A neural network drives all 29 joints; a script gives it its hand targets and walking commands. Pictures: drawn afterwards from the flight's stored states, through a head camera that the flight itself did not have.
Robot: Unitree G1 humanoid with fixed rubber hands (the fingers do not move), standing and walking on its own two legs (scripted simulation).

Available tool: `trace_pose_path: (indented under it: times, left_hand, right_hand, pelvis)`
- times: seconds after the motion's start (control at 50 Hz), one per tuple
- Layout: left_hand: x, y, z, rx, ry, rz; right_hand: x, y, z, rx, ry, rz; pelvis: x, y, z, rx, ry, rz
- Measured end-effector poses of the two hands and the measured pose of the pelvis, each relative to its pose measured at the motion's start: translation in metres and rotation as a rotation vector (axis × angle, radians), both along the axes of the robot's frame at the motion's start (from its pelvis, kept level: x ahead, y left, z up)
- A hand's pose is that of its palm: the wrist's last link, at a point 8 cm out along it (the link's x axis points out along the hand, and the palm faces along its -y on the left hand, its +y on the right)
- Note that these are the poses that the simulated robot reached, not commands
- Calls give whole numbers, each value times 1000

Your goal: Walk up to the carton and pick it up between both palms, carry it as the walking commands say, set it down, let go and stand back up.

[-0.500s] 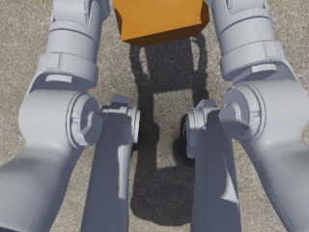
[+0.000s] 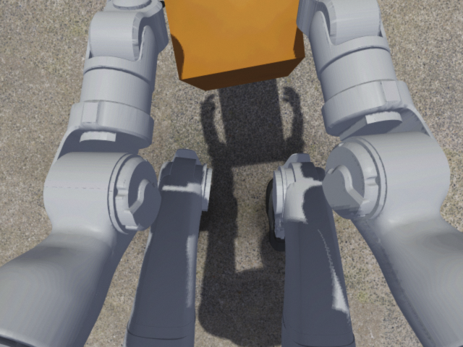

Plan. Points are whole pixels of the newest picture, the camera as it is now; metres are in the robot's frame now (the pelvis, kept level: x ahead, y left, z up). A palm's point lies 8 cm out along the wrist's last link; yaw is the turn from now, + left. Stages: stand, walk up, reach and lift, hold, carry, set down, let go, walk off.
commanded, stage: reach and lift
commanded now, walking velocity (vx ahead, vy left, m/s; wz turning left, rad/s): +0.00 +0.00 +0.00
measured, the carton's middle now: out of the picture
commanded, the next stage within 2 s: none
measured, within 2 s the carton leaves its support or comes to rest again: neither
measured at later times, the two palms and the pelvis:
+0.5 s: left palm out of the picture +0.52 +0.14 +0.00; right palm out of the picture +0.55 -0.08 +0.01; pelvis -0.01 +0.00 +0.04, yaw +0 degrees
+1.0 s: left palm out of the picture +0.48 +0.15 +0.07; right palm out of the picture +0.51 -0.08 +0.07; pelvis +0.01 +0.00 +0.10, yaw +0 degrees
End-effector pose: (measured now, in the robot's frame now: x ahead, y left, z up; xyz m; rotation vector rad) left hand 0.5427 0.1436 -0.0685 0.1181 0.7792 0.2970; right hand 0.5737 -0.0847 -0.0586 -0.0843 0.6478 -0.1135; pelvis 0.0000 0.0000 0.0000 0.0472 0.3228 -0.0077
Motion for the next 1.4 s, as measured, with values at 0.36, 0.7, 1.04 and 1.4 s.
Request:
trace_pose_path:
  times: [0.36,0.7,1.04,1.4]
  left_hand:
    - [-23,-1,39,1,9,16]
    - [-32,0,100,7,-29,15]
    - [-62,4,145,-9,-16,29]
    - [-72,2,230,-54,5,-12]
  right_hand:
    - [-26,-1,34,-21,30,15]
    - [-36,0,93,0,12,-4]
    - [-67,3,138,-16,42,2]
    - [-83,-10,211,76,112,43]
  pelvis:
    - [-6,-3,33,2,-54,-2]
    - [-4,-3,68,-1,-104,-3]
    - [6,-2,100,-7,-90,1]
    - [52,-6,170,-4,-19,13]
